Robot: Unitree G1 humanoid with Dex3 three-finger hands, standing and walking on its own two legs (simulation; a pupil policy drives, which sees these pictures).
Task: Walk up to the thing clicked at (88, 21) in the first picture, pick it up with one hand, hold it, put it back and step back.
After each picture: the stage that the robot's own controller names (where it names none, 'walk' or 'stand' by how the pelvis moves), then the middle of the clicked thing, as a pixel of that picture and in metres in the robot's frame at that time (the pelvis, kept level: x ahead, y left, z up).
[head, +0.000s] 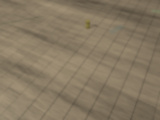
stand; (87, 24) +1.88 -0.03 -0.72
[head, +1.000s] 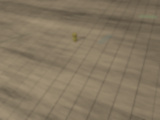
walk; (74, 37) +1.73 +0.27 -0.70
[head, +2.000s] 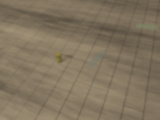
walk; (58, 57) +1.16 +0.37 -0.71
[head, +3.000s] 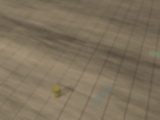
walk; (57, 91) +0.74 +0.26 -0.69
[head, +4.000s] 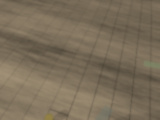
walk; out of the picture +0.46 +0.21 -0.71
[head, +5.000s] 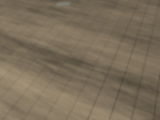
stand; out of the picture +0.39 +0.20 -0.72
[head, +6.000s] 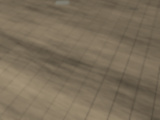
stand; out of the picture +0.37 +0.21 -0.71
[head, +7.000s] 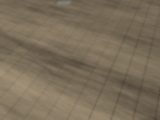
stand; out of the picture +0.35 +0.20 -0.72
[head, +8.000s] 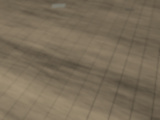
stand; out of the picture +0.35 +0.20 -0.73
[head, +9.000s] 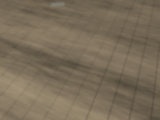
stand; out of the picture +0.34 +0.20 -0.73
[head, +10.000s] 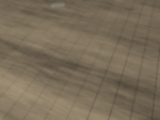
stand; out of the picture +0.34 +0.20 -0.73
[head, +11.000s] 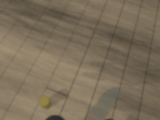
go down; (45, 102) +0.38 +0.22 -0.55
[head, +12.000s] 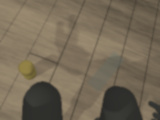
go down; (28, 70) +0.41 +0.27 -0.32
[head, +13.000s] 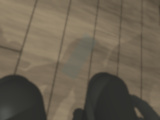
close in; out of the picture +0.38 +0.31 -0.24
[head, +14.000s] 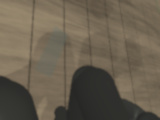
close; out of the picture +0.36 +0.33 -0.21
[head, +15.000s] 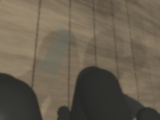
lift; out of the picture +0.33 +0.32 -0.21
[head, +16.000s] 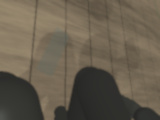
lift; out of the picture +0.33 +0.32 -0.22
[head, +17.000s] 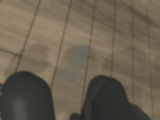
lift; out of the picture +0.30 +0.29 -0.15
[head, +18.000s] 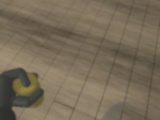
lift; (30, 91) +0.31 +0.19 +0.02
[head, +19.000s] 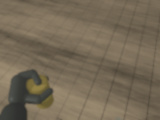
hold; (41, 92) +0.33 +0.17 +0.01
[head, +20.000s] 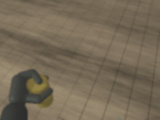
hold; (41, 91) +0.33 +0.17 +0.01
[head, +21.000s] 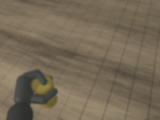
crouch; (45, 92) +0.33 +0.16 +0.00
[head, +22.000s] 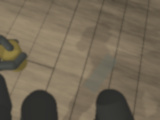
crouch; (13, 56) +0.43 +0.24 -0.08
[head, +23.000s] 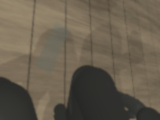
lower; out of the picture +0.37 +0.35 -0.22
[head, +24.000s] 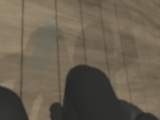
lower; out of the picture +0.39 +0.34 -0.22
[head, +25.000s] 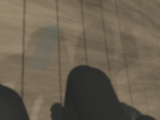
lower; out of the picture +0.39 +0.34 -0.22
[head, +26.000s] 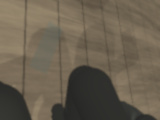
lower; out of the picture +0.38 +0.35 -0.21
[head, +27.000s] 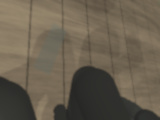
open; out of the picture +0.37 +0.32 -0.22
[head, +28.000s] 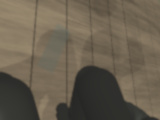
rise; out of the picture +0.37 +0.31 -0.22
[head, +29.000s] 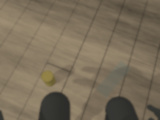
walk; (48, 78) +0.43 +0.23 -0.43
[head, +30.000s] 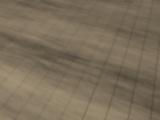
stand; out of the picture +0.37 +0.18 -0.66
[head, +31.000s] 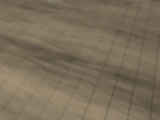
stand; out of the picture +0.37 +0.19 -0.67
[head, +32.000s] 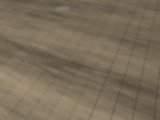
stand; out of the picture +0.39 +0.17 -0.72
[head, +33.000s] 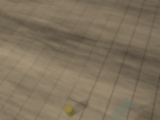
walk; (69, 110) +0.44 +0.21 -0.70
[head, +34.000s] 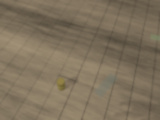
walk; (61, 84) +0.66 +0.17 -0.70
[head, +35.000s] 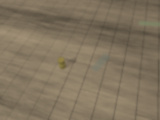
stand; (61, 63) +0.98 +0.29 -0.70
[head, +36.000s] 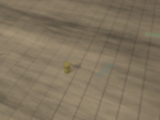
stand; (66, 67) +0.99 +0.21 -0.71
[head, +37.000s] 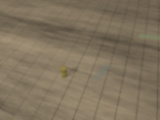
stand; (63, 71) +1.00 +0.23 -0.72
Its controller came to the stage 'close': yes
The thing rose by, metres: 0.70
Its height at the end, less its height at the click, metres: +0.00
